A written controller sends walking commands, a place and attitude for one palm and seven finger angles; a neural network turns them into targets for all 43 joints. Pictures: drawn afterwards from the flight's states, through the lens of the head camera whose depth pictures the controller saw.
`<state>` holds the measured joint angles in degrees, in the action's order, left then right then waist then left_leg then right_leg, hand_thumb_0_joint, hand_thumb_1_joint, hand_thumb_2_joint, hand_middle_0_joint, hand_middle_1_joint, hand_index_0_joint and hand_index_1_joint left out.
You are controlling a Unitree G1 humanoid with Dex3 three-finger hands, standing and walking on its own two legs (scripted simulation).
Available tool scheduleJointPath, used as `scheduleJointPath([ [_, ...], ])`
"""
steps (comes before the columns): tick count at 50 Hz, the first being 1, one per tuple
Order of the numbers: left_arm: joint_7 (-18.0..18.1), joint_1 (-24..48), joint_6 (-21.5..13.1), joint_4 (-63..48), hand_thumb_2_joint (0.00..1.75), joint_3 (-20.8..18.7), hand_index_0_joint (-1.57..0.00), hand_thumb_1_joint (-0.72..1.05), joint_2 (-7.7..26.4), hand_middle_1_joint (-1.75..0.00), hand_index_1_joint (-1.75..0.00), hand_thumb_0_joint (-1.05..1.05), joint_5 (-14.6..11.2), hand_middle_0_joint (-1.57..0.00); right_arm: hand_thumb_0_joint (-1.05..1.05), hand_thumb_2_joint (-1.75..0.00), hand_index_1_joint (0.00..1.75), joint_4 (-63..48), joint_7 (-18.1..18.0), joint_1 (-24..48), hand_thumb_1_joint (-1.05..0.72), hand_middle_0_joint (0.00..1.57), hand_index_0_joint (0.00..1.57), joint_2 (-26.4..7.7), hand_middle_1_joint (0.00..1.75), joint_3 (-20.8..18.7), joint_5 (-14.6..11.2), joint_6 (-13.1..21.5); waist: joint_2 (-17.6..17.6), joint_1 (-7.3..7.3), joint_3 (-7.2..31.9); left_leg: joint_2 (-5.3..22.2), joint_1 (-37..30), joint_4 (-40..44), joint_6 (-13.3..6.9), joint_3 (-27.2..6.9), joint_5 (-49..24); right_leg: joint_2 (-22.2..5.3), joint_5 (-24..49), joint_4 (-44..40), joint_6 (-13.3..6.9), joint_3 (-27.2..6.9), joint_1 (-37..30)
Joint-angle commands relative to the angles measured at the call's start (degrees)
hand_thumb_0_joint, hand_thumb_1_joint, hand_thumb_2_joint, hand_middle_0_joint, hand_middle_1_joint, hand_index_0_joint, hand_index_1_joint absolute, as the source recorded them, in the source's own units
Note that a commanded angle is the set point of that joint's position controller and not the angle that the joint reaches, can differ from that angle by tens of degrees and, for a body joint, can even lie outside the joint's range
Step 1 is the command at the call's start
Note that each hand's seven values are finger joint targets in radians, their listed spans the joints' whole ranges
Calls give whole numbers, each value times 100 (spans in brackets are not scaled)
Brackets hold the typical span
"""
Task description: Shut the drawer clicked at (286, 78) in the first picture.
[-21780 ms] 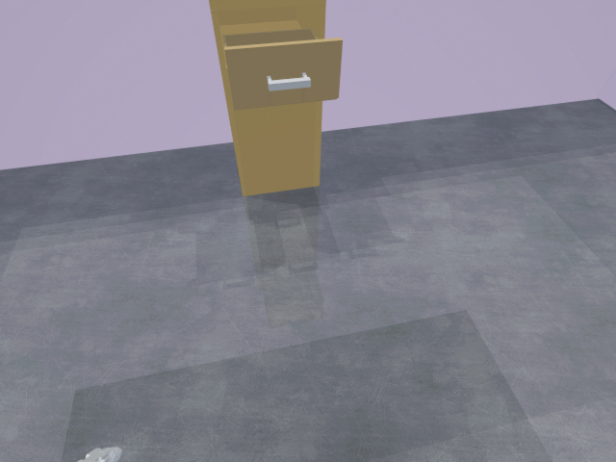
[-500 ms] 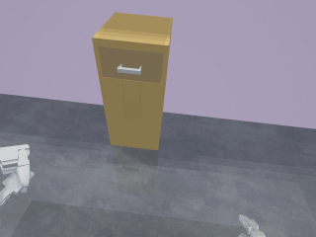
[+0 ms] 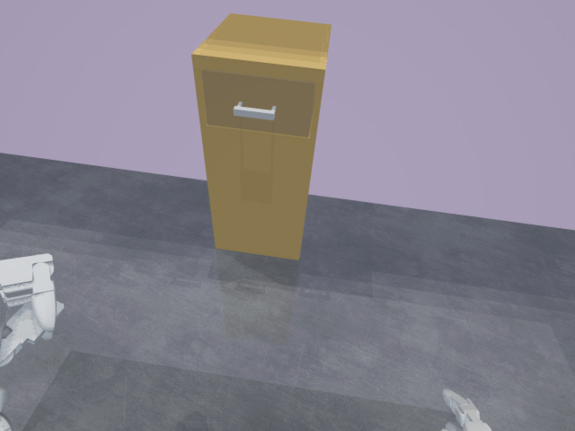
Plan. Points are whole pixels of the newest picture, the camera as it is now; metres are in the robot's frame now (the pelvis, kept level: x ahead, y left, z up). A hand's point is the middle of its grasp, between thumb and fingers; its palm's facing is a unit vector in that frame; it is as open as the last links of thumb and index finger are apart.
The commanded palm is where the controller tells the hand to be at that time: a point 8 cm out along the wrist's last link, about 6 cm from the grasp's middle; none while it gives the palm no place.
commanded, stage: stop stepping back and stand still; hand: left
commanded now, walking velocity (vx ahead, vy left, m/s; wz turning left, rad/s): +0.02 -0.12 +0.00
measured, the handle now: (255, 109) +1.00 +0.14 -0.03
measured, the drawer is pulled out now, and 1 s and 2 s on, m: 0.00 0.00 0.00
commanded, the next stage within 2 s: let the arm hang, fingers relaxed in 0.26 s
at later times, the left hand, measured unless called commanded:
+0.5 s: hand (101, 372) +0.20 +0.26 -0.01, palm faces +0.21 -0.89 -0.40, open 3.1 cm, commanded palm none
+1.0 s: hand out of the picture -0.06 +0.19 -0.15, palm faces +0.07 -0.96 -0.26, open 6.0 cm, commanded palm none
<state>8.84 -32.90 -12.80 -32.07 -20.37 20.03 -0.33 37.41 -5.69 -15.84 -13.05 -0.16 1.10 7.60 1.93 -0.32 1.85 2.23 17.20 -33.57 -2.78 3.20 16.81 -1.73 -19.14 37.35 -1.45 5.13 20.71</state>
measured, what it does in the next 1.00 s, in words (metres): steps on the spot: right foot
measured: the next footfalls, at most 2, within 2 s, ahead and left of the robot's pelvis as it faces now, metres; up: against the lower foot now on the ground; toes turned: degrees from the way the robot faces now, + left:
right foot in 0.48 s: +0.06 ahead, -0.13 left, +0.00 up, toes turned +4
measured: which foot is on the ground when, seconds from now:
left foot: down 0.00-1.00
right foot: down 0.00-0.34, up 0.36-0.46, down 0.48-1.00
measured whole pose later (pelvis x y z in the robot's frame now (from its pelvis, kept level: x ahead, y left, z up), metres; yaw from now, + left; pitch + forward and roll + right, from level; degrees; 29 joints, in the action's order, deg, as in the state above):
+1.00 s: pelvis -0.01 +0.00 +0.02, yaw +3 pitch -1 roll +0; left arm 1.3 -18.7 1.1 65.0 -0.1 12.2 0.6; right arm 63.5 -0.8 -17.5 -10.4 -0.7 0.8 -1.1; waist -1.6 0.3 -3.5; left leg -0.3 14.4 -25.5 -0.9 0.4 9.9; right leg 0.2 -12.1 25.2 0.2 -0.8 11.9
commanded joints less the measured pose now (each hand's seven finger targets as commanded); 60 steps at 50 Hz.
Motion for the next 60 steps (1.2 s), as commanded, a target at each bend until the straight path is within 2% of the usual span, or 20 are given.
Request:
scheduleJointPath([
  [1, 71, 458, -393, -1405, 90, -880, -140, 90, 1275, -160, -160, 0, 17, -140, 0, -90, 30, -893, 20, 661, -90, 20, 20, -487, 30, -203, -23, 423, -1802, -102, -91, 1632, -52, 2367, -840, -2607, 1849, 76, -978, 1890, 174, -455, 734],
  [5, 75, -89, -249, -1090, 90, -723, -140, 90, 1033, -160, -160, 0, -25, -140, 0, -90, 30, -987, 139, 763, -90, 20, 20, -529, 30, -168, -86, 335, -1092, 53, -291, 991, 1107, 1506, -276, -972, 1414, 117, -346, -395, 122, -103, -1122],
  [6, 52, -89, -227, -998, 90, -688, -140, 90, 1025, -160, -160, 0, -20, -140, 0, -90, 30, -1045, 143, 802, -90, 20, 20, -527, 30, -170, -70, 285, -716, 22, -439, 589, 1330, 1004, -77, -612, 1391, 36, -299, -1054, 21, -452, -1242],
  [7, 21, 41, -220, -917, 90, -639, -140, 90, 1038, -160, -160, 0, -45, -140, 0, -90, 30, -1078, 149, 830, -90, 20, 20, -512, 30, -209, -58, 204, 84, -41, -578, 98, 1304, 2, 126, -237, 1221, -438, -1047, -1870, -281, -1487, -743],
  [8, 24, 179, -196, -920, 90, -779, -140, 90, 1211, -160, -160, 0, -111, -140, 0, -90, 30, -1069, 143, 800, -90, 20, 20, -497, 30, -220, -36, 157, 599, -83, -502, -117, 999, -928, 217, -81, 830, -1212, -1689, -2587, -611, -2548, -166],
  [9, 42, 487, -186, -1018, 90, -795, -140, 90, 1253, -160, -160, 0, -110, -140, 0, -90, 30, -963, 167, 713, -90, 20, 20, -434, 30, -196, -34, 175, 845, -39, -252, -134, 760, -1449, 218, -126, 609, -1512, -1781, -2767, -753, -2874, -95],
  [13, 35, 202, -162, -1044, 90, -647, -140, 90, 1023, -160, -160, 0, -93, -140, 0, -90, 30, -912, 111, 743, -90, 20, 20, -434, 30, -144, -54, 144, 214, -109, -107, 36, -566, 216, 110, -279, 180, -934, -1038, -1928, -430, -1455, 383],
  [17, 40, 294, -336, -1484, 90, -689, -140, 90, 1050, -160, -160, 0, 6, -140, 0, -90, 30, -1016, 18, 951, -90, 20, 20, -448, 30, -49, -31, 263, -1734, 8, -223, 1081, 413, 2433, -213, -1845, 1538, 87, -124, -84, 178, -415, -547],
  [18, -766, 1064, 769, 3462, 90, 1312, -140, 90, 76, -160, -160, 0, 398, -140, 0, -90, 30, 458, 577, 967, -90, 20, 20, -1731, 30, -577, 57, 346, -1572, -355, -766, 940, 674, 1158, -413, -2018, -1248, -121, 296, 630, 139, -512, 521],
  [19, -843, 850, 1221, 3678, 90, 1243, -136, 90, -149, -156, -156, 0, 271, -136, 0, -90, 30, 333, 565, 504, -90, 20, 20, -1118, 30, -480, -19, -62, -1132, -222, -196, 964, 211, 905, -412, -1539, -2838, -130, -245, 636, 142, -675, 299],
  [20, -834, 885, 1301, 3870, 90, 1415, -132, 90, -394, -151, -151, 0, 220, -132, 0, -90, 30, 279, 532, 452, -90, 20, 20, -919, 30, -373, 17, -159, -472, -134, 232, 1091, -46, 737, -478, -1584, -3407, -9, -577, 632, 158, -627, 169],
  [22, -822, 1061, 1237, 4488, 90, 1477, -124, 90, -317, -143, -143, 0, 229, -124, 0, -90, 30, 244, 492, 394, -90, 20, 20, -953, 30, -280, 41, -262, 533, 32, 692, 930, -583, 402, -406, -1459, -4312, -5, 571, -220, 139, -574, -469],
  [24, -806, 1291, 1208, 5307, 90, 1489, -116, 90, 35, -134, -134, 0, 208, -116, 0, -90, 30, 397, 507, 399, -90, 20, 20, -907, 30, -275, -38, -348, 633, 6, 584, 353, -275, 329, -39, -910, -2939, -328, 2382, -702, 1, -933, -1044],
  [26, -801, 1657, 1253, 6077, 90, 1560, -108, 90, 248, -125, -125, 0, 193, -108, 0, -90, 30, 555, 541, 450, -90, 20, 20, -879, 30, -272, 6, -495, -47, -16, 209, 182, -66, 623, 35, -831, -1940, -381, 2106, -829, -72, -1084, -987],
  [28, -782, 1739, 1240, 6852, 90, 1661, -100, 90, 224, -117, -117, 0, 158, -100, 0, -90, 30, 794, 526, 580, -90, 20, 20, -735, 30, -220, 21, -607, 110, 1, 226, 109, -281, 613, 95, -682, -1627, -438, 2045, -1082, -90, -1180, -953],
  [33, -774, 1688, 1274, 8101, 90, 1802, -80, 90, 6, -95, -95, 0, 105, -80, 0, -90, 30, 1387, 496, 450, -90, 20, 20, -543, 30, -144, 29, -756, -1043, 13, -138, 212, -342, 1215, 94, -853, -365, -240, 319, -1648, -86, -1169, -680],
  [35, -788, 1672, 1281, 8417, 90, 1828, -72, 90, 23, -86, -86, 0, 107, -72, 0, -90, 30, 1557, 486, 331, -90, 20, 20, -505, 30, -151, 19, -793, -912, -2, -239, 189, -291, 1315, 98, -856, 119, -229, 23, -1808, -126, -1181, -607],
  [39, -787, 1658, 1263, 8853, 90, 1857, -56, 90, 10, -69, -69, 0, 101, -56, 0, -90, 30, 1902, 461, -28, -90, 20, 20, -517, 30, -197, 1, -807, -351, -60, -294, 202, -513, 1290, 82, -836, 82, -257, -229, -2003, -158, -1167, -394],
  [48, -731, 1407, 1252, 9420, 90, 1892, -20, 90, -134, -30, -30, 0, 86, -20, 0, -90, 30, 2380, 411, -331, -90, 20, 20, -393, 30, -177, -27, -761, -191, 0, -470, 296, -532, 1440, 39, -874, -243, -256, 206, -1851, -159, -1030, -492],
  [60, -692, 1462, 1267, 9492, 90, 1855, -20, 90, -387, -30, -30, 0, 104, -20, 0, -90, 30, 2529, 407, -424, -90, 20, 20, -105, 30, -166, 3, -759, -313, 3, -728, 267, -379, 1572, 78, -859, -54, -223, 81, -1809, -113, -1033, -415],
])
